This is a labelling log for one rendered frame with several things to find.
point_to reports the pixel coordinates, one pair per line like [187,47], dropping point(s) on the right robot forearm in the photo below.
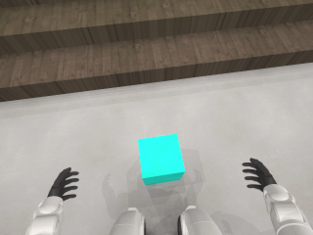
[286,217]

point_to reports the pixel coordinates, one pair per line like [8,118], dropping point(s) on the carton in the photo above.
[160,159]

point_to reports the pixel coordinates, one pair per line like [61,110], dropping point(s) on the robot left hand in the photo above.
[58,188]

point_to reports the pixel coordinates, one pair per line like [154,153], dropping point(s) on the left robot forearm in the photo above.
[48,217]

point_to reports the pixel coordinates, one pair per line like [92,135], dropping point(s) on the robot right hand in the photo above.
[264,176]

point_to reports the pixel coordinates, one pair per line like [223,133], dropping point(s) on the robot thigh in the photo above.
[198,222]
[129,223]

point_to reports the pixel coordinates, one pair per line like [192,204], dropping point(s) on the right robot thigh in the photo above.
[198,222]

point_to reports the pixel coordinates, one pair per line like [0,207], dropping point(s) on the left robot thigh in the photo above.
[129,223]

